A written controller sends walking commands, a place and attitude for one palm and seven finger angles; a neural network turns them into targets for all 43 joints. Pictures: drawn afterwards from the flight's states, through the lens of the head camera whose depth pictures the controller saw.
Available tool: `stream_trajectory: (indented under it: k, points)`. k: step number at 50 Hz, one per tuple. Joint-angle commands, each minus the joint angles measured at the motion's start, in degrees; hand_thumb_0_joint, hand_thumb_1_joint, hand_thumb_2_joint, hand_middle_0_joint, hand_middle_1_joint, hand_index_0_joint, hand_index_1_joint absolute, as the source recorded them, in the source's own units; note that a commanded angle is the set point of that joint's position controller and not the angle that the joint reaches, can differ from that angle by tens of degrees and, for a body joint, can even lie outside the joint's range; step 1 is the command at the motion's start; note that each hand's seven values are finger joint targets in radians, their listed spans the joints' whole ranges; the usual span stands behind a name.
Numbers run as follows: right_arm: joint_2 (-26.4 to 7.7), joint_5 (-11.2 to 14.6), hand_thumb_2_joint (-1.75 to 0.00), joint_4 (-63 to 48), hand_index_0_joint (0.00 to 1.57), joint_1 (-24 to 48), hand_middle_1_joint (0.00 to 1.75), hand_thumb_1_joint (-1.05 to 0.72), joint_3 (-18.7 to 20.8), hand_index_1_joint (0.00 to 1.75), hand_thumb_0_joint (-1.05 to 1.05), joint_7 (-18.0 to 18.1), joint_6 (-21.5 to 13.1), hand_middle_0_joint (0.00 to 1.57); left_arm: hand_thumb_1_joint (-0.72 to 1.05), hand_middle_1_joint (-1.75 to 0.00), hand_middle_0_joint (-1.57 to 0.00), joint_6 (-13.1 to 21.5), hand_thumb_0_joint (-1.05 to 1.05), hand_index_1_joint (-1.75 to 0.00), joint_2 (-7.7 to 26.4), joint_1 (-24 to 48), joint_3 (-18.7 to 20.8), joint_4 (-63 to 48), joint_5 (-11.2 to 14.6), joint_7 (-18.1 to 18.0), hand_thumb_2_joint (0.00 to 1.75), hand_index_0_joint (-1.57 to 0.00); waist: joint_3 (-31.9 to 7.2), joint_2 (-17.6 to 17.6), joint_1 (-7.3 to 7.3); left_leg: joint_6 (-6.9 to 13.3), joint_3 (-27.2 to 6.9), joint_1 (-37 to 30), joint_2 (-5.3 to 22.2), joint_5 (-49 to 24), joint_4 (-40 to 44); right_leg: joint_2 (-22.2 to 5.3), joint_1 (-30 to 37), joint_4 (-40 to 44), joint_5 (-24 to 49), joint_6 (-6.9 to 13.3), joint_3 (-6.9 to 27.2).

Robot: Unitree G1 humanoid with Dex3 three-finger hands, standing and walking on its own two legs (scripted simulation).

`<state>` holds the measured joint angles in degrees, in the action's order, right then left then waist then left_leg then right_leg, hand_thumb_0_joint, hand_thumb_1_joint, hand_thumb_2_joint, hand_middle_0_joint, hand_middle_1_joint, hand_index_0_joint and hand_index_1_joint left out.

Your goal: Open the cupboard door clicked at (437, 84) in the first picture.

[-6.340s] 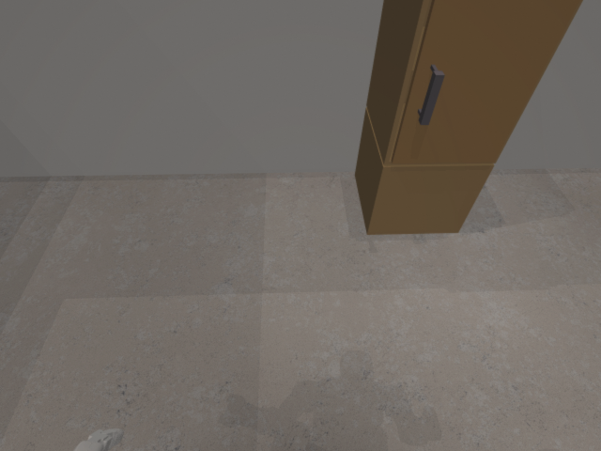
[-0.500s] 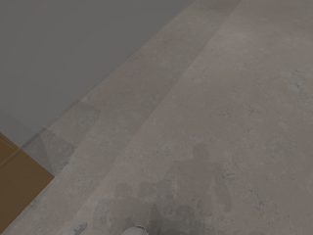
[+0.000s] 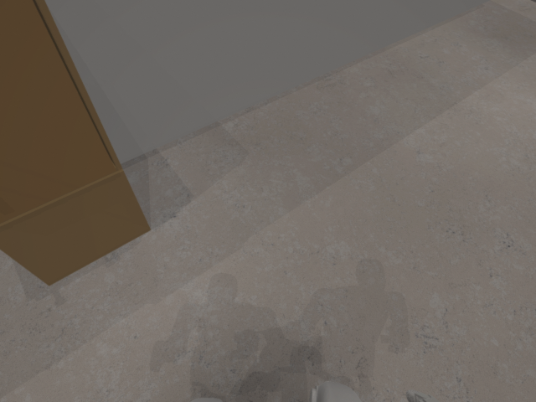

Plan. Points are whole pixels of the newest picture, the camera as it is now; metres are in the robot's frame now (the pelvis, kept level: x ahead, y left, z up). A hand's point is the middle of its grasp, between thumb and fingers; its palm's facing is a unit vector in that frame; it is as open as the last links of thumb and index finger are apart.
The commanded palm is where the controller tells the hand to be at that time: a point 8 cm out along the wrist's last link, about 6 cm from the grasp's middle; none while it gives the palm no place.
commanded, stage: turn to face it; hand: left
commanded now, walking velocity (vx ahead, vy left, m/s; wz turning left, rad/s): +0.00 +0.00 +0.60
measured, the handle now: out of the picture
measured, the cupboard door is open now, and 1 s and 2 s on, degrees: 0 0 0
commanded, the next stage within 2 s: take the last steps up to it in 1.10 s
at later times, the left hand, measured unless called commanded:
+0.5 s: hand out of the picture +0.02 +0.15 -0.13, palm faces +0.31 -0.91 -0.28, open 7.4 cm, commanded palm none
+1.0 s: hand out of the picture -0.12 +0.19 -0.16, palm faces +0.55 -0.79 -0.25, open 7.4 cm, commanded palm none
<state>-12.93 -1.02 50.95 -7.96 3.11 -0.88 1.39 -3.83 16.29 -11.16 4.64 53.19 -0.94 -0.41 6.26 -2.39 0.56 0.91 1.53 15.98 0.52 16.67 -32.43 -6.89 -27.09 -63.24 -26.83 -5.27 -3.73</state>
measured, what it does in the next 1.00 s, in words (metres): steps on the spot, turning left: right foot, then left foot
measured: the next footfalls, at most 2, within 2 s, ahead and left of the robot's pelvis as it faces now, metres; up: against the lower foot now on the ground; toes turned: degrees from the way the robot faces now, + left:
right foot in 0.24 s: +0.06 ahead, -0.14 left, +0.00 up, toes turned +6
left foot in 0.72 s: -0.06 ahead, +0.09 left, +0.00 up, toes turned +33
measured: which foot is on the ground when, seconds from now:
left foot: down 0.00-0.26, up 0.28-0.70, down 0.72-1.00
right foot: up 0.00-0.22, down 0.24-0.72, up 0.74-1.00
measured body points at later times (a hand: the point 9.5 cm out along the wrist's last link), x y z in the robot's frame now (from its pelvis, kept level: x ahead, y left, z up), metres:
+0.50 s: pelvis -0.02 -0.06 +0.01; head +0.01 -0.08 +0.46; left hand +0.00 +0.20 -0.11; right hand +0.12 -0.30 -0.15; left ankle -0.08 +0.09 -0.64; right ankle +0.02 -0.14 -0.73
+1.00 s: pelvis -0.06 -0.03 +0.01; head -0.04 +0.00 +0.46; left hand -0.15 +0.23 -0.14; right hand +0.16 -0.18 -0.13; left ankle -0.10 +0.07 -0.73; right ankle +0.02 -0.15 -0.68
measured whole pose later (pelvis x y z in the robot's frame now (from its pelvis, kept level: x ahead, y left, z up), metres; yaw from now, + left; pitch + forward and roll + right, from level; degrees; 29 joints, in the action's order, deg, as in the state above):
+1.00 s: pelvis -0.06 -0.03 +0.01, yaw +32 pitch -1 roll -1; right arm -11.5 -1.2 53.4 -8.5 2.1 -0.5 1.8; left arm -3.3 14.0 -12.4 3.4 54.4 -0.9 -0.5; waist 4.0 -0.4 0.7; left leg 2.0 1.0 13.5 -0.3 13.3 -27.8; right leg -4.8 -23.4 -53.0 -25.5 -4.7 -3.3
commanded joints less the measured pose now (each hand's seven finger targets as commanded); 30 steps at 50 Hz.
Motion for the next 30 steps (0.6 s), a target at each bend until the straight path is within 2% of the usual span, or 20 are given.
stream_trajectory:
  k: [1,3,6,8,10,11,12,13,14,15,16,17,18,19,22,26,30]
  points:
    - [-12.40,-0.25,-0.90,-3.07,0.20,-1.97,0.30,-0.90,3.28,0.30,0.00,1.12,-0.70,0.20,0.90,-0.30,-0.20,2.06,0.00,-0.30,3.00,2.12,0.66,-6.58,0.35,-0.16,0.90,-0.20,-9.59,10.81,-2.15,7.97,-13.46,-9.50,12.58,-29.40,11.17,0.91,-2.48,3.28,2.23,-0.60,2.38]
    - [-12.45,-0.36,-0.90,-2.80,0.20,-2.84,0.30,-0.90,3.41,0.30,0.00,1.02,-0.44,0.20,0.90,-0.30,-0.20,2.10,0.00,-0.30,2.81,3.49,0.53,-7.30,0.40,-0.26,0.90,-0.20,-8.63,11.02,-2.69,8.57,-16.12,-8.47,12.82,-26.48,11.65,1.66,-1.58,7.23,1.40,-0.46,2.58]
    - [-12.69,-0.52,-0.90,-2.96,0.20,-2.49,0.30,-0.90,3.81,0.30,0.00,0.87,-0.08,0.20,0.90,-0.30,-0.20,2.39,0.00,-0.30,2.09,3.55,0.29,-8.04,0.57,-0.44,0.90,-0.20,-8.96,11.43,-2.61,8.49,-18.49,-6.86,11.70,-25.66,10.56,3.50,2.63,15.08,1.13,-0.01,2.25]
    - [-12.82,-0.54,-0.90,-3.26,0.20,-1.57,0.30,-0.90,4.00,0.30,0.00,0.76,0.15,0.20,0.90,-0.30,-0.20,2.73,0.00,-0.30,2.29,2.15,0.17,-8.10,0.73,-0.59,0.90,-0.20,-9.20,12.95,-1.91,8.02,-20.20,-4.94,10.83,-27.50,9.04,5.00,6.93,21.27,2.17,0.47,1.70]
    - [-12.25,-0.29,-0.90,-3.89,0.20,-0.25,0.30,-0.90,4.10,0.30,0.00,0.72,0.34,0.20,0.90,-0.30,-0.20,3.27,0.00,-0.30,2.75,-1.59,0.42,-7.43,0.88,-0.78,0.90,-0.20,-9.94,11.37,0.17,6.19,-20.71,-0.10,8.88,-24.90,5.88,5.71,15.33,31.74,9.51,0.94,1.16]
    - [-10.85,0.10,-0.90,-4.35,0.20,-0.02,0.30,-0.90,3.99,0.30,0.00,0.57,0.30,0.20,0.90,-0.30,-0.20,3.80,0.00,-0.30,4.33,-4.21,0.86,-7.04,0.69,-1.03,0.90,-0.20,-10.74,7.57,1.62,3.65,-19.27,4.90,6.33,-18.57,1.91,3.19,22.55,40.41,14.43,1.52,3.05]
    - [-6.96,0.65,-0.90,-5.22,0.20,-1.40,0.30,-0.90,3.40,0.30,0.00,0.21,0.23,0.20,0.90,-0.30,-0.20,4.45,0.00,-0.30,9.62,-5.87,1.86,-6.95,-0.37,-1.54,0.90,-0.20,-12.08,-7.54,2.17,-1.16,-10.67,15.59,-1.13,-1.05,-9.77,-10.83,30.81,47.10,16.24,5.73,16.63]
    - [-6.56,0.34,-0.90,-6.55,0.20,-1.08,0.30,-0.90,3.42,0.30,0.00,0.10,0.40,0.20,0.90,-0.30,-0.20,4.18,0.00,-0.30,13.13,-4.49,2.07,-7.90,-0.54,-1.61,0.90,-0.20,-10.59,-13.78,2.01,-3.62,-5.06,18.32,-4.46,17.35,-22.71,-22.80,25.21,48.35,21.98,12.55,24.89]
    - [-8.74,-0.34,-0.90,-5.42,0.20,-0.26,0.30,-0.90,3.93,0.30,0.00,0.12,1.15,0.20,0.90,-0.30,-0.20,4.30,0.00,-0.30,10.62,-2.58,1.96,-8.09,-0.13,-1.90,0.90,-0.20,-8.41,-14.67,1.94,-2.79,-7.91,16.72,-1.25,16.53,-30.80,-21.12,18.13,49.14,17.96,14.07,23.05]
    - [-8.26,-0.32,-0.90,-4.32,0.20,-0.22,0.30,-0.90,4.16,0.30,0.00,-0.21,1.69,0.20,0.90,-0.30,-0.20,4.04,0.00,-0.30,8.55,0.51,1.25,-8.77,-0.07,-1.77,0.90,-0.20,-4.73,-9.86,0.14,-2.88,-7.17,16.67,-0.75,12.27,-36.45,-17.63,13.91,49.44,13.40,13.46,19.39]
    - [-7.70,-0.51,-0.90,-2.89,0.20,-1.50,0.30,-0.90,4.01,0.30,0.00,-0.65,2.05,0.20,0.90,-0.30,-0.20,4.06,0.00,-0.30,6.55,3.43,0.54,-9.23,-0.12,-1.60,0.90,-0.20,-3.03,-6.00,-1.57,-3.36,-6.16,16.65,0.07,7.78,-39.34,-14.11,12.45,48.48,12.91,11.95,13.43]
    - [-7.09,-0.63,-0.90,-2.00,0.20,-2.99,0.30,-0.90,3.77,0.30,0.00,-1.00,2.29,0.20,0.90,-0.30,-0.20,4.24,0.00,-0.30,5.32,4.65,-0.01,-9.56,-0.15,-1.53,0.90,-0.20,-2.73,-6.47,-2.39,-3.95,-5.00,16.43,0.43,4.91,-40.25,-11.80,12.15,47.63,14.54,10.76,8.97]
    - [-6.58,-0.42,-0.90,-1.49,0.20,-4.20,0.30,-0.90,3.73,0.30,0.00,-1.23,2.34,0.20,0.90,-0.30,-0.20,4.38,0.00,-0.30,4.68,4.84,0.00,-9.54,-0.27,-1.67,0.90,-0.20,-3.63,-6.95,-2.76,-4.39,-4.16,16.01,0.85,3.55,-40.03,-11.30,13.10,47.21,16.10,10.31,6.38]
    - [-6.45,-0.50,-0.90,-1.24,0.20,-4.27,0.30,-0.90,3.49,0.30,0.00,-1.29,2.45,0.20,0.90,-0.30,-0.20,4.47,0.00,-0.30,4.82,4.04,0.01,-9.39,-0.28,-1.74,0.90,-0.20,-4.19,-7.76,-2.30,-4.89,-3.28,15.81,1.10,3.06,-39.26,-11.11,14.39,47.08,16.69,10.35,4.89]
    - [-6.13,-0.39,-0.90,-1.80,0.20,-0.88,0.30,-0.90,3.13,0.30,0.00,-1.25,2.64,0.20,0.90,-0.30,-0.20,4.38,0.00,-0.30,5.58,-0.70,0.20,-7.45,-0.32,-1.76,0.90,-0.20,-4.51,-6.55,0.07,-5.62,-1.76,16.46,1.56,4.75,-33.51,-12.30,18.89,46.74,19.10,11.42,3.77]
    - [-5.52,-0.05,-0.90,-2.38,0.20,2.51,0.30,-0.90,2.39,0.30,0.00,-1.20,2.36,0.20,0.90,-0.30,-0.20,4.16,0.00,-0.30,7.34,-3.84,0.76,-5.68,-0.64,-1.73,0.90,-0.20,-6.01,-7.13,1.86,-5.66,0.69,14.06,2.28,8.26,-23.99,-14.72,22.19,45.09,25.43,12.63,1.79]
    - [-4.59,0.47,-0.90,-2.73,0.20,2.55,0.30,-0.90,1.54,0.30,0.00,-0.95,1.44,0.20,0.90,-0.30,-0.20,3.78,0.00,-0.30,9.04,-4.51,1.39,-4.33,-0.93,-1.52,0.90,-0.20,-8.29,-9.65,2.21,-4.45,3.46,8.09,1.86,10.59,-13.11,-16.26,22.61,41.41,32.33,13.03,-0.28]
